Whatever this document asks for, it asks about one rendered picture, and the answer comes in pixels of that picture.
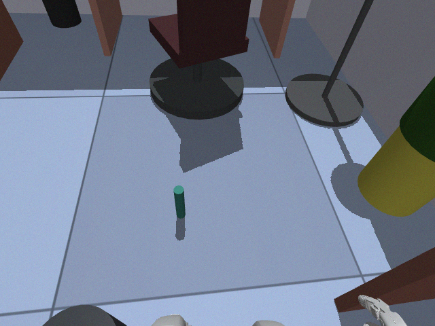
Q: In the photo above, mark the right robot hand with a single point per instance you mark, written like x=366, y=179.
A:
x=380, y=310

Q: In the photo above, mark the coat stand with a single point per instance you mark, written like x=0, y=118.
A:
x=326, y=100

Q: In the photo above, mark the office chair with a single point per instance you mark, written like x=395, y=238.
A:
x=195, y=84

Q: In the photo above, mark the potted plant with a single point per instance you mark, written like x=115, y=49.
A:
x=400, y=178

